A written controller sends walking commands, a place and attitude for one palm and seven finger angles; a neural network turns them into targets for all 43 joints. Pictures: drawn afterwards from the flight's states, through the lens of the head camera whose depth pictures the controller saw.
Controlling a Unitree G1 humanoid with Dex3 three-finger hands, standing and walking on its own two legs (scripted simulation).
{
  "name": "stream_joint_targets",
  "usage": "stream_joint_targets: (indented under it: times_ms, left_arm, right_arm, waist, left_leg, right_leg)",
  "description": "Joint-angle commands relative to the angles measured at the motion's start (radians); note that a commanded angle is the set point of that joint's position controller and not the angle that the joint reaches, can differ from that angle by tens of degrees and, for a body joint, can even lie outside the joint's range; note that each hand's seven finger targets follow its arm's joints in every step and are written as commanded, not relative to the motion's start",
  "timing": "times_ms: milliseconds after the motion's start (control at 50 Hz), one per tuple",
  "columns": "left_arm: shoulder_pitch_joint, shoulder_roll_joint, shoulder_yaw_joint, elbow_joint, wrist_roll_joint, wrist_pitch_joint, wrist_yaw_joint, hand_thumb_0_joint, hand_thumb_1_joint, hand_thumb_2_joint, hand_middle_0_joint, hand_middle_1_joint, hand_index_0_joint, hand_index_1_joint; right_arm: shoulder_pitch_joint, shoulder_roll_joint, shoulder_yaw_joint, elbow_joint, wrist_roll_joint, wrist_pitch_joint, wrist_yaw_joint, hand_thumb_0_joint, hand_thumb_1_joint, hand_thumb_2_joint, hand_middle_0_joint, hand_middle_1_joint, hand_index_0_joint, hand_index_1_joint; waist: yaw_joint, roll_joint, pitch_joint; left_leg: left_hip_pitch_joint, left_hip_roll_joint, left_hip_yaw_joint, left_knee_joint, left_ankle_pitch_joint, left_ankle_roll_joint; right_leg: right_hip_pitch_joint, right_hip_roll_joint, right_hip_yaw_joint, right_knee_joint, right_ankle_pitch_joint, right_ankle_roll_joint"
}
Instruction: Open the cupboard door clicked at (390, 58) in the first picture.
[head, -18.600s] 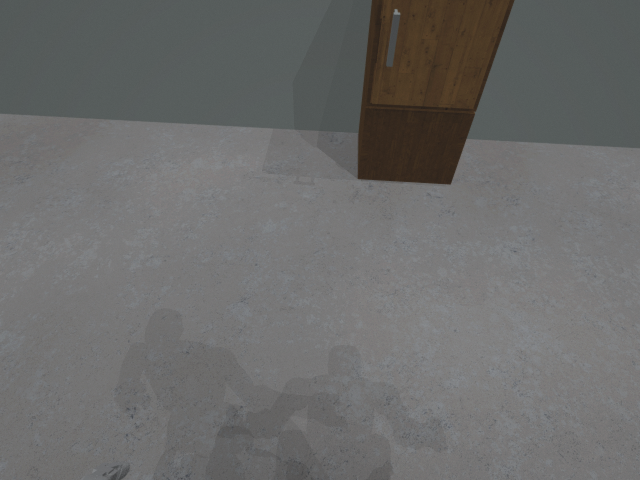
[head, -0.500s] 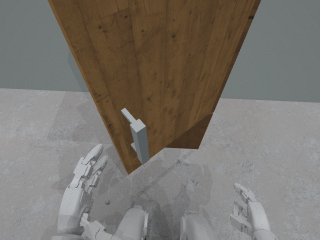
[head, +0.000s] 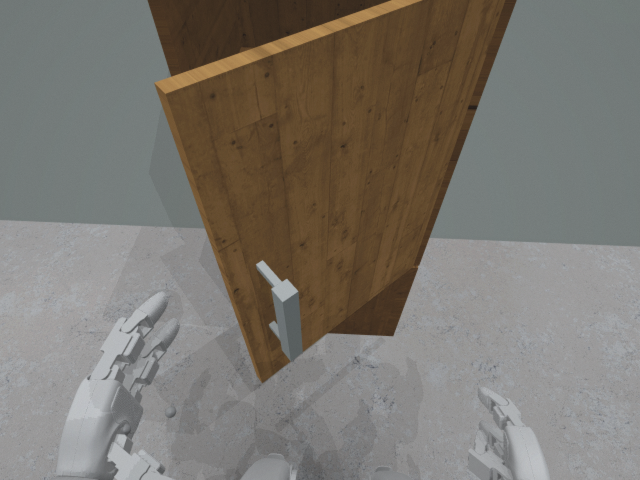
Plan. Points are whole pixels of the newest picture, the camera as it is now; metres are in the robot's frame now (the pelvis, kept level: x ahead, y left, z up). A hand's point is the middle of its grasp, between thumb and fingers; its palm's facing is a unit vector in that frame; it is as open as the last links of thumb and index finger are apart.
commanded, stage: draw the hand back to the body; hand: left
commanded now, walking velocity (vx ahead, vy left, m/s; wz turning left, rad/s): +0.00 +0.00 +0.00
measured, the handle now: (279, 313) +0.33 +0.08 +0.01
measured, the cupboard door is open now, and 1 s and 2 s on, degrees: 42 42 42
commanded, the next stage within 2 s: step back with the hand held close in 1.16 s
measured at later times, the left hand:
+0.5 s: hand (43, 349) +0.20 +0.24 +0.17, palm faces +0.30 -0.88 -0.37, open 12.5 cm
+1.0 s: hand out of the picture +0.22 +0.27 +0.24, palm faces +0.43 -0.82 -0.38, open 7.7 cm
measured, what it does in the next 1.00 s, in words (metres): rises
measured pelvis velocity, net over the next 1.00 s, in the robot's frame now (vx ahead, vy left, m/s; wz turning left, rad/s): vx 0.02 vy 0.02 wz -0.03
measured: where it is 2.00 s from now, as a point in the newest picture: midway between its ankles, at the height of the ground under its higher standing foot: outside the picture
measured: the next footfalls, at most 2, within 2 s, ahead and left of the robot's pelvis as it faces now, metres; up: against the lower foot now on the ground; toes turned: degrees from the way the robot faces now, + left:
none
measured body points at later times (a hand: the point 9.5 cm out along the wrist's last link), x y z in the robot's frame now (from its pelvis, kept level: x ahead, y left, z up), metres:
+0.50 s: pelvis +0.03 +0.02 +0.06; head +0.01 +0.00 +0.51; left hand +0.18 +0.29 +0.19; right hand +0.21 -0.19 -0.01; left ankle +0.01 +0.11 -0.66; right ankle +0.00 -0.09 -0.66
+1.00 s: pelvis +0.02 +0.02 +0.08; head +0.00 +0.00 +0.53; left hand +0.19 +0.31 +0.26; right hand +0.21 -0.20 +0.01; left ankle +0.01 +0.11 -0.66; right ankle +0.00 -0.09 -0.66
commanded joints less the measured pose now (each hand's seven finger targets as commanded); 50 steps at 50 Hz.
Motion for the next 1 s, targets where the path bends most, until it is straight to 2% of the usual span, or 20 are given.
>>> stream_joint_targets:
  times_ms: [0, 60, 80, 100, 120, 140, 180, 220, 280, 360, 380, 420, 480, 600, 720, 760, 800, 820, 880, 980]
  left_arm:
    - [0.029, 0.103, 0.108, -0.246, -0.038, -0.063, -0.013, 0.0, -0.43, 0.33, -0.153, -0.3, -0.153, -0.3]
    - [0.025, 0.113, 0.12, -0.265, -0.049, -0.043, -0.027, 0.0, -0.325, 0.375, -0.156, -0.3, -0.156, -0.3]
    - [0.085, 0.283, 0.165, -0.275, 0.108, 0.068, 0.105, 0.0, -0.29, 0.39, -0.158, -0.3, -0.158, -0.3]
    - [0.077, 0.192, 0.101, -0.353, 0.125, 0.124, 0.158, 0.0, -0.255, 0.405, -0.159, -0.3, -0.159, -0.3]
    - [0.102, 0.156, 0.076, -0.33, 0.145, 0.172, 0.194, 0.0, -0.22, 0.42, -0.16, -0.3, -0.16, -0.3]
    - [0.094, 0.171, 0.084, -0.348, 0.159, 0.203, 0.221, 0.0, -0.185, 0.435, -0.161, -0.3, -0.161, -0.3]
    - [0.067, 0.189, 0.103, -0.344, 0.172, 0.246, 0.255, 0.0, -0.115, 0.465, -0.164, -0.3, -0.164, -0.3]
    - [0.032, 0.204, 0.119, -0.352, 0.179, 0.265, 0.277, 0.0, -0.045, 0.495, -0.166, -0.3, -0.166, -0.3]
    - [-0.02, 0.229, 0.15, -0.354, 0.187, 0.275, 0.299, 0.0, 0.06, 0.54, -0.17, -0.3, -0.17, -0.3]
    - [-0.054, 0.225, 0.171, -0.353, 0.186, 0.278, 0.302, 0.0, 0.2, 0.6, -0.175, -0.3, -0.175, -0.3]
    - [-0.059, 0.237, 0.189, -0.348, 0.186, 0.277, 0.303, 0.0, 0.235, 0.615, -0.176, -0.3, -0.176, -0.3]
    - [-0.077, 0.233, 0.198, -0.354, 0.185, 0.274, 0.298, 0.0, 0.305, 0.645, -0.179, -0.3, -0.179, -0.3]
    - [-0.091, 0.263, 0.25, -0.358, 0.183, 0.267, 0.296, 0.0, 0.41, 0.69, -0.182, -0.3, -0.182, -0.3]
    - [-0.128, 0.278, 0.321, -0.375, 0.171, 0.251, 0.284, 0.0, 0.62, 0.78, -0.19, -0.3, -0.19, -0.3]
    - [-0.212, 0.32, 0.406, -0.378, 0.161, 0.231, 0.283, 0.0, 0.83, 0.87, -0.198, -0.3, -0.198, -0.3]
    - [-0.236, 0.336, 0.434, -0.381, 0.156, 0.221, 0.283, 0.0, 0.9, 0.9, -0.2, -0.3, -0.2, -0.3]
    - [-0.178, 0.268, 0.384, -0.304, 0.154, 0.228, 0.271, 0.0, 0.9, 0.9, -0.2, -0.3, -0.2, -0.3]
    - [-0.18, 0.256, 0.368, -0.294, 0.153, 0.231, 0.266, 0.0, 0.9, 0.9, -0.2, -0.3, -0.2, -0.3]
    - [-0.202, 0.285, 0.383, -0.322, 0.157, 0.222, 0.266, 0.0, 0.9, 0.9, -0.2, -0.3, -0.2, -0.3]
    - [-0.234, 0.334, 0.419, -0.379, 0.165, 0.209, 0.275, 0.0, 0.9, 0.9, -0.2, -0.3, -0.2, -0.3]
  right_arm:
    - [-0.078, -0.101, -0.048, -0.167, 0.006, -0.066, -0.009, 0.0, -0.9, -0.9, 0.2, 0.3, 0.2, 0.3]
    - [-0.076, -0.107, -0.048, -0.167, 0.013, -0.074, -0.01, 0.0, -0.9, -0.9, 0.2, 0.3, 0.2, 0.3]
    - [-0.068, -0.099, -0.057, -0.17, 0.001, -0.045, -0.042, 0.0, -0.9, -0.9, 0.2, 0.3, 0.2, 0.3]
    - [-0.078, -0.084, -0.041, -0.197, 0.001, -0.038, -0.052, 0.0, -0.9, -0.9, 0.2, 0.3, 0.2, 0.3]
    - [-0.061, -0.079, -0.036, -0.176, 0.0, -0.028, -0.054, 0.0, -0.9, -0.9, 0.2, 0.3, 0.2, 0.3]
    - [-0.061, -0.083, -0.033, -0.174, -0.001, -0.021, -0.057, 0.0, -0.9, -0.9, 0.2, 0.3, 0.2, 0.3]
    - [-0.069, -0.086, -0.026, -0.161, -0.008, -0.016, -0.065, 0.0, -0.9, -0.9, 0.2, 0.3, 0.2, 0.3]
    - [-0.076, -0.091, -0.018, -0.152, -0.009, -0.021, -0.071, 0.0, -0.9, -0.9, 0.2, 0.3, 0.2, 0.3]
    - [-0.092, -0.096, -0.006, -0.128, -0.01, -0.04, -0.074, 0.0, -0.9, -0.9, 0.2, 0.3, 0.2, 0.3]
    - [-0.11, -0.097, 0.002, -0.095, -0.013, -0.069, -0.067, 0.0, -0.9, -0.9, 0.2, 0.3, 0.2, 0.3]
    - [-0.119, -0.103, 0.0, -0.084, -0.013, -0.075, -0.063, 0.0, -0.9, -0.9, 0.2, 0.3, 0.2, 0.3]
    - [-0.126, -0.1, 0.002, -0.068, -0.014, -0.088, -0.056, 0.0, -0.9, -0.9, 0.2, 0.3, 0.2, 0.3]
    - [-0.139, -0.104, 0.001, -0.044, -0.017, -0.103, -0.047, 0.0, -0.9, -0.9, 0.2, 0.3, 0.2, 0.3]
    - [-0.165, -0.103, -0.006, -0.009, -0.021, -0.119, -0.029, 0.0, -0.9, -0.9, 0.2, 0.3, 0.2, 0.3]
    - [-0.186, -0.107, -0.013, 0.021, -0.025, -0.123, -0.022, 0.0, -0.9, -0.9, 0.2, 0.3, 0.2, 0.3]
    - [-0.19, -0.107, -0.018, 0.031, -0.026, -0.126, -0.021, 0.0, -0.9, -0.9, 0.2, 0.3, 0.2, 0.3]
    - [-0.192, -0.108, -0.022, 0.041, -0.026, -0.12, -0.016, 0.0, -0.9, -0.9, 0.2, 0.3, 0.2, 0.3]
    - [-0.194, -0.111, -0.025, 0.041, -0.025, -0.114, -0.012, 0.0, -0.9, -0.9, 0.2, 0.3, 0.2, 0.3]
    - [-0.202, -0.119, -0.033, 0.04, -0.027, -0.111, -0.011, 0.0, -0.9, -0.9, 0.2, 0.3, 0.2, 0.3]
    - [-0.215, -0.111, -0.03, 0.047, -0.031, -0.122, -0.017, 0.0, -0.9, -0.9, 0.2, 0.3, 0.2, 0.3]
  waist:
    - [0.004, 0.01, -0.118]
    - [-0.001, 0.027, -0.09]
    - [0.063, 0.023, -0.126]
    - [0.029, 0.046, -0.092]
    - [0.028, 0.064, -0.061]
    - [0.028, 0.059, -0.05]
    - [0.023, -0.008, -0.021]
    - [0.021, -0.01, -0.01]
    - [0.029, -0.003, 0.014]
    - [0.035, 0.007, 0.052]
    - [0.041, -0.007, 0.051]
    - [0.041, 0.011, 0.074]
    - [0.055, 0.024, 0.067]
    - [0.061, 0.019, 0.097]
    - [0.069, 0.051, 0.102]
    - [0.069, 0.027, 0.095]
    - [0.064, 0.01, 0.134]
    - [0.062, 0.005, 0.146]
    - [0.067, -0.004, 0.114]
    - [0.074, 0.039, 0.095]
  left_leg:
    - [0.16, -0.013, 0.007, -0.2, 0.22, 0.017]
    - [0.207, -0.008, 0.004, -0.236, 0.236, 0.016]
    - [0.241, 0.014, 0.015, -0.302, 0.261, 0.017]
    - [0.276, 0.011, 0.02, -0.321, 0.279, 0.019]
    - [0.302, 0.014, 0.018, -0.341, 0.295, 0.017]
    - [0.325, 0.018, 0.017, -0.351, 0.315, 0.019]
    - [0.352, 0.021, 0.011, -0.38, 0.33, 0.025]
    - [0.397, 0.024, 0.01, -0.417, 0.318, 0.024]
    - [0.454, 0.028, 0.0, -0.475, 0.313, 0.023]
    - [0.522, 0.031, -0.005, -0.543, 0.345, 0.019]
    - [0.532, 0.034, -0.012, -0.557, 0.36, 0.016]
    - [0.563, 0.036, -0.012, -0.586, 0.384, 0.012]
    - [0.601, 0.036, -0.006, -0.618, 0.453, 0.007]
    - [0.663, 0.047, 0.001, -0.675, 0.563, -0.007]
    - [0.7, 0.041, 0.016, -0.719, 0.531, -0.005]
    - [0.713, 0.039, 0.022, -0.726, 0.521, -0.001]
    - [0.718, 0.042, 0.028, -0.732, 0.536, 0.001]
    - [0.717, 0.043, 0.031, -0.738, 0.519, 0.002]
    - [0.729, 0.04, 0.035, -0.745, 0.513, 0.009]
    - [0.74, 0.031, 0.038, -0.753, 0.507, 0.009]
  right_leg:
    - [0.183, -0.016, 0.058, -0.233, 0.221, 0.034]
    - [0.19, -0.011, 0.044, -0.255, 0.235, 0.034]
    - [0.254, -0.047, 0.109, -0.319, 0.247, 0.016]
    - [0.253, -0.05, 0.097, -0.335, 0.266, 0.024]
    - [0.266, -0.05, 0.077, -0.341, 0.268, 0.024]
    - [0.275, -0.048, 0.07, -0.353, 0.283, 0.025]
    - [0.312, -0.044, 0.061, -0.391, 0.298, 0.027]
    - [0.339, -0.048, 0.059, -0.42, 0.286, 0.03]
    - [0.384, -0.05, 0.057, -0.466, 0.271, 0.025]
    - [0.442, -0.053, 0.053, -0.512, 0.299, 0.026]
    - [0.468, -0.051, 0.052, -0.522, 0.307, 0.024]
    - [0.488, -0.051, 0.052, -0.542, 0.326, 0.025]
    - [0.554, -0.052, 0.052, -0.572, 0.38, 0.023]
    - [0.619, -0.047, 0.05, -0.622, 0.45, 0.026]
    - [0.664, -0.044, 0.059, -0.669, 0.456, 0.024]
    - [0.674, -0.043, 0.061, -0.682, 0.463, 0.026]
    - [0.666, -0.044, 0.062, -0.692, 0.473, 0.029]
    - [0.662, -0.044, 0.061, -0.699, 0.462, 0.031]
    - [0.689, -0.044, 0.065, -0.709, 0.47, 0.031]
    - [0.713, -0.044, 0.071, -0.721, 0.479, 0.027]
